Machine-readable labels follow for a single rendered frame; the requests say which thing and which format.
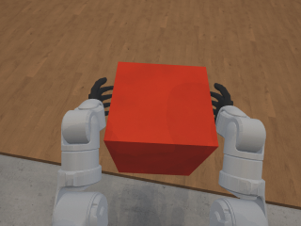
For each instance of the right robot upper arm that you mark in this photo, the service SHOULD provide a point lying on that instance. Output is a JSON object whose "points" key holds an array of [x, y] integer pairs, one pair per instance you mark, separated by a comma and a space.
{"points": [[235, 212]]}

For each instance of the left robot upper arm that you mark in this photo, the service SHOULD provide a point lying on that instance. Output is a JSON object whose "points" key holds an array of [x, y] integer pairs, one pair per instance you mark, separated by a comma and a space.
{"points": [[81, 208]]}

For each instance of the right robot hand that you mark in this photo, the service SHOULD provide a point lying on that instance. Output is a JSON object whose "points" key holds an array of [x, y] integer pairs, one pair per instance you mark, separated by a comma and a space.
{"points": [[223, 99]]}

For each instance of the carton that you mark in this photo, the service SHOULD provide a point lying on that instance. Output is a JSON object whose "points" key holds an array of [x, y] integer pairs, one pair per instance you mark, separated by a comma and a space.
{"points": [[160, 119]]}

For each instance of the right robot forearm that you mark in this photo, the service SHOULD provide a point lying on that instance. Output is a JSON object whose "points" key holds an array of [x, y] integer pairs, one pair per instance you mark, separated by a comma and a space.
{"points": [[244, 142]]}

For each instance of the left robot hand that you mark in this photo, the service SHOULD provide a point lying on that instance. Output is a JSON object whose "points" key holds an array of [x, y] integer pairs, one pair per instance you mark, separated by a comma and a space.
{"points": [[96, 93]]}

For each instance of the left robot forearm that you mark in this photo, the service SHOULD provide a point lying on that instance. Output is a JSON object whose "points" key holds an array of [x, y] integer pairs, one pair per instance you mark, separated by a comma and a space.
{"points": [[80, 143]]}

